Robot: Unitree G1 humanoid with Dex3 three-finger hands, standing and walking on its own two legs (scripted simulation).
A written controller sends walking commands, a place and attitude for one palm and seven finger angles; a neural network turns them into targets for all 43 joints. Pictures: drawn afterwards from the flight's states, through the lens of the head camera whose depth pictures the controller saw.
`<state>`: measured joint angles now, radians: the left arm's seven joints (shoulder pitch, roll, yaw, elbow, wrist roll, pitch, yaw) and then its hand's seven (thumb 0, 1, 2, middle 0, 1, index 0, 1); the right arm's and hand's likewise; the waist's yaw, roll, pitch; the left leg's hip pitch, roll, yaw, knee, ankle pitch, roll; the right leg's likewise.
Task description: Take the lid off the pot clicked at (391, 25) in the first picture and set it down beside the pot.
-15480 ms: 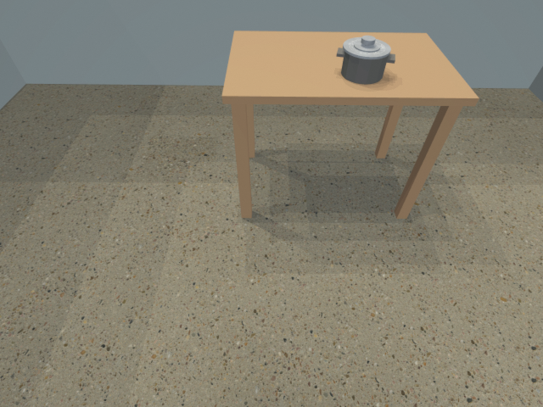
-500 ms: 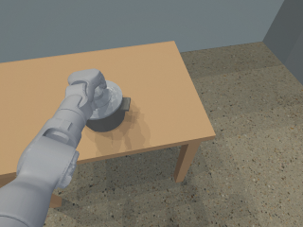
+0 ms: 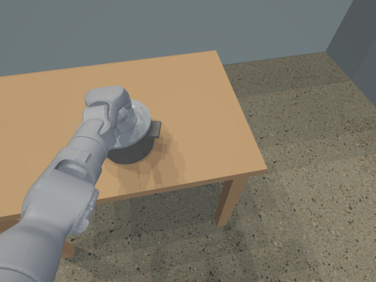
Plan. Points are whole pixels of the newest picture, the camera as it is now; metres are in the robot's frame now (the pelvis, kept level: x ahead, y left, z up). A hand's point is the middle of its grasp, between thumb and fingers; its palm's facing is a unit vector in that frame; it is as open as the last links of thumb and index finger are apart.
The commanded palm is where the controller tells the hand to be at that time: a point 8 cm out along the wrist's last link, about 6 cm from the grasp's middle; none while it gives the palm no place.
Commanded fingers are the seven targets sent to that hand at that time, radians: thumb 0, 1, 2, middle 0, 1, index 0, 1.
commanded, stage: lower the open fingers around the knob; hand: left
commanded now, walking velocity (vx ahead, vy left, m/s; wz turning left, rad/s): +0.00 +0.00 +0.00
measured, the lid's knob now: (117, 115) +0.51 +0.16 +0.03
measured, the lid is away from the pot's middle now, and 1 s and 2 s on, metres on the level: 0.00 0.00 0.00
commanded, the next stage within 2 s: close the fingers and squeeze the knob in 1.14 s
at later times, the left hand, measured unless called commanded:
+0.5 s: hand (113, 119) +0.48 +0.16 +0.05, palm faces -0.36 -0.07 -0.93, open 10.1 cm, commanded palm +0.47 +0.15 +0.10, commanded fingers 0.00 -0.27 1.38 -0.83 -0.08 -0.83 -0.08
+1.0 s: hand (114, 119) +0.47 +0.16 +0.05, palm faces -0.35 -0.05 -0.93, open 10.2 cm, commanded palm +0.48 +0.14 +0.10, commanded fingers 0.00 -0.27 1.38 -0.83 -0.08 -0.83 -0.08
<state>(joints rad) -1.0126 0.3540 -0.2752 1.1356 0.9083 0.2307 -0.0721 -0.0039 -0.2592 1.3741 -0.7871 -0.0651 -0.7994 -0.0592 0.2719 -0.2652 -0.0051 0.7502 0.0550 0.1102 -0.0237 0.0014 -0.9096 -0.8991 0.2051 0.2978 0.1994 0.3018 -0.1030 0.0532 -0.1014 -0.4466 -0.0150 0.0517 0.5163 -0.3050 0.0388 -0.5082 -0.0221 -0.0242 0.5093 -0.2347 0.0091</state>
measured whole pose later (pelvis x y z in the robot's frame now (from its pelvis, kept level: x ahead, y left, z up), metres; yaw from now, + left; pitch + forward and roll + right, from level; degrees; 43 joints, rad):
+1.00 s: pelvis -0.01 +0.00 +0.00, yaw +0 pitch +14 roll +0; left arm -1.06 0.35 -0.30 1.19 0.90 0.25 -0.07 0.00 -0.26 1.37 -0.80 -0.07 -0.82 -0.07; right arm 0.26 -0.26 0.01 0.75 0.06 0.11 -0.03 0.00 -0.91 -0.90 0.21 0.30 0.20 0.30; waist -0.11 0.05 -0.10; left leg -0.48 -0.02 0.05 0.55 -0.31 0.04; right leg -0.54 -0.03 -0.02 0.54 -0.24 0.01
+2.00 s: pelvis +0.00 +0.00 +0.00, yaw +0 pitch +14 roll +0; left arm -1.05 0.33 -0.28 1.16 0.90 0.25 -0.07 0.01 0.12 0.96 -0.53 -0.93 -0.63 -0.98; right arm 0.25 -0.26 0.00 0.75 0.06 0.13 -0.02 0.00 -0.91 -0.90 0.21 0.30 0.20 0.30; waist -0.11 0.05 -0.11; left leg -0.47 -0.01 0.06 0.53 -0.32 0.04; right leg -0.53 -0.02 -0.02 0.53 -0.24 0.01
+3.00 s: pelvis +0.00 +0.00 +0.00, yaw -1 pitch +13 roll +0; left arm -1.01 0.36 -0.22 1.15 0.91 0.22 -0.07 -0.04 0.29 0.94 -0.43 -0.96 -1.04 -1.17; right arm 0.29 -0.26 0.01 0.75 0.06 0.06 -0.05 0.00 -0.91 -0.90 0.21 0.30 0.20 0.30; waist -0.13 0.05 -0.09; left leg -0.43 -0.01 0.07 0.49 -0.29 0.04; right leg -0.50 -0.01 -0.01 0.49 -0.21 0.01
